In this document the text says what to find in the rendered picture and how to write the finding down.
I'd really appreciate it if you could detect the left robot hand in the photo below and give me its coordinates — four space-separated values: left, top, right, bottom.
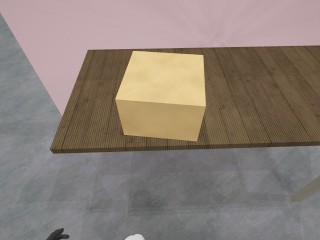
46 228 70 240

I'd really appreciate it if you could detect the carton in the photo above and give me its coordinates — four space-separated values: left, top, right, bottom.
115 51 206 142

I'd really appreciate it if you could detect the table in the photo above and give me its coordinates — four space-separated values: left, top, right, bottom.
50 45 320 202

